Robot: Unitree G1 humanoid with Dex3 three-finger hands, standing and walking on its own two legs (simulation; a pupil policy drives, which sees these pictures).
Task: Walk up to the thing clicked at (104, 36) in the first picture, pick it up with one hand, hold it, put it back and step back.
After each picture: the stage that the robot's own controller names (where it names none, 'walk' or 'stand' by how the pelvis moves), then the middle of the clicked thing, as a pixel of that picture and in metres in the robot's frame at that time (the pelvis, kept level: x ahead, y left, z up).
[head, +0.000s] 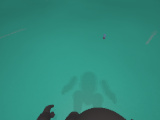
stand; (104, 36) +1.98 -0.30 -0.72
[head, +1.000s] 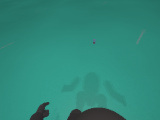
walk; (94, 41) +1.85 +0.06 -0.69
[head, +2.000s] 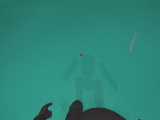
walk; (81, 53) +1.25 +0.30 -0.72
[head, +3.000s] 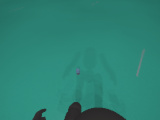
walk; (77, 71) +0.79 +0.27 -0.71
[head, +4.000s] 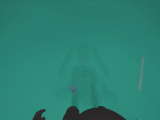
walk; (73, 88) +0.47 +0.21 -0.70
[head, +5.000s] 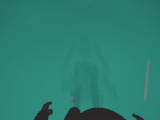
stand; (72, 99) +0.30 +0.22 -0.71
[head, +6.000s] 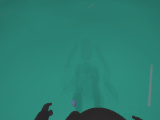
stand; (74, 103) +0.28 +0.20 -0.72
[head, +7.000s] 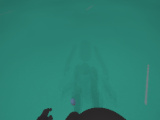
stand; (73, 102) +0.31 +0.21 -0.73
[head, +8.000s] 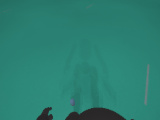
stand; (72, 102) +0.30 +0.21 -0.73
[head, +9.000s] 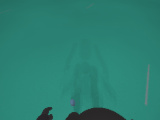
stand; (72, 102) +0.29 +0.21 -0.73
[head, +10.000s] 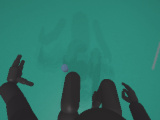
go down; (65, 68) +0.36 +0.25 -0.40
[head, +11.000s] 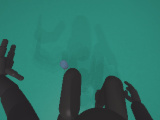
go down; (64, 65) +0.37 +0.27 -0.31
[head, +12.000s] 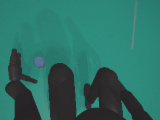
close in; (40, 62) +0.33 +0.31 -0.22
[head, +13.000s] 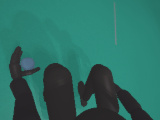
close; (28, 65) +0.33 +0.31 -0.21
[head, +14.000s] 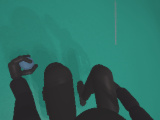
lift; (27, 64) +0.32 +0.32 -0.21
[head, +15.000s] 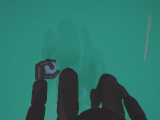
lift; (51, 68) +0.29 +0.28 -0.08
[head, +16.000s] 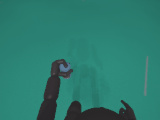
lift; (65, 70) +0.33 +0.19 +0.04
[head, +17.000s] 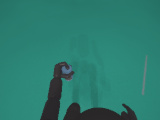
hold; (67, 73) +0.33 +0.18 -0.01
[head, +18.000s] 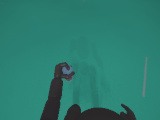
hold; (68, 73) +0.33 +0.18 +0.00
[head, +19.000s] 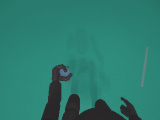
crouch; (65, 74) +0.32 +0.19 -0.05
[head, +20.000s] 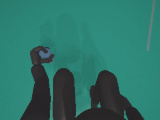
lower; (47, 56) +0.40 +0.29 -0.13
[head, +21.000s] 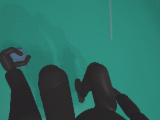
lower; (20, 58) +0.38 +0.32 -0.22
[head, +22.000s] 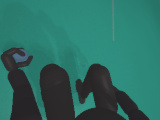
lower; (22, 58) +0.36 +0.33 -0.21
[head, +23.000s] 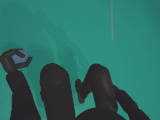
lower; (21, 59) +0.35 +0.33 -0.21
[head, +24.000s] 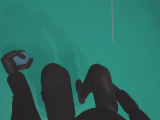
lower; (23, 60) +0.34 +0.33 -0.21
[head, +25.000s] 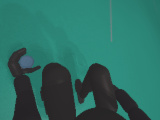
open; (26, 63) +0.33 +0.31 -0.22
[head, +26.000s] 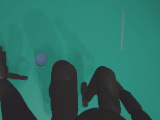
stand; (41, 60) +0.34 +0.29 -0.22
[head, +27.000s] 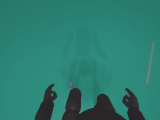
stand; (70, 84) +0.34 +0.22 -0.56
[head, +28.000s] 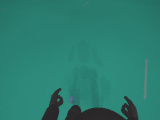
stand; (71, 99) +0.32 +0.21 -0.66
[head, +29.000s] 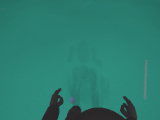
stand; (72, 100) +0.32 +0.21 -0.67
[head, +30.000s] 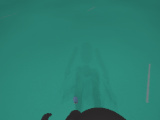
stand; (75, 100) +0.35 +0.20 -0.72
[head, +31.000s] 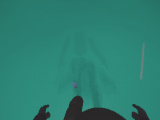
walk; (74, 85) +0.41 +0.22 -0.69
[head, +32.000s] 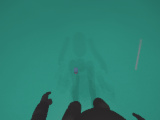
walk; (75, 70) +0.63 +0.19 -0.70
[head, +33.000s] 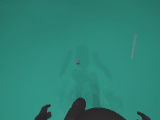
stand; (77, 61) +0.91 +0.31 -0.70
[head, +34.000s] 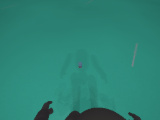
stand; (80, 65) +0.94 +0.21 -0.72
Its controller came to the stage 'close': yes
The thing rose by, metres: 0.71
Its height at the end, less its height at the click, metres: +0.00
